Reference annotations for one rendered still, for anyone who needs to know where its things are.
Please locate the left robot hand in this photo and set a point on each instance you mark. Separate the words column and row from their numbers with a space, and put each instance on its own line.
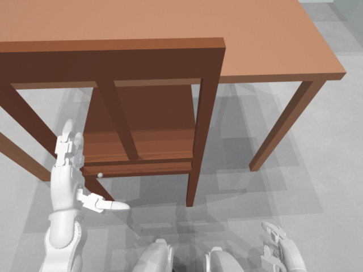
column 66, row 177

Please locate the robot left thigh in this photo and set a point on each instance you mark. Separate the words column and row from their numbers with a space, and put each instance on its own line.
column 157, row 257

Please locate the left robot forearm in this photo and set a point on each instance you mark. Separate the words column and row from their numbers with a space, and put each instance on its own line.
column 64, row 241

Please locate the robot right shin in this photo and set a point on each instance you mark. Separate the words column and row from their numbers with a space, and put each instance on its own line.
column 216, row 248

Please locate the chair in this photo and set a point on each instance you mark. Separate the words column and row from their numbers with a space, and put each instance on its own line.
column 132, row 130

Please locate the table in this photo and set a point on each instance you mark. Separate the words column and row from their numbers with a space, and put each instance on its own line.
column 266, row 41

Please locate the right robot hand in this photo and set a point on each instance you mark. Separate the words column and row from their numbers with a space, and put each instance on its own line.
column 284, row 258

